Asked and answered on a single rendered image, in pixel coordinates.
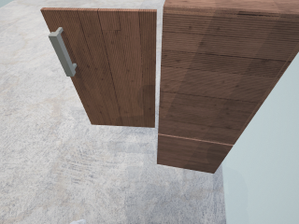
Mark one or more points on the cupboard door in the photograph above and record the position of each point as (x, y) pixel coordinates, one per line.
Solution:
(115, 53)

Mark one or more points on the handle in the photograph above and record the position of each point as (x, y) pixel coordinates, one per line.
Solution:
(61, 52)

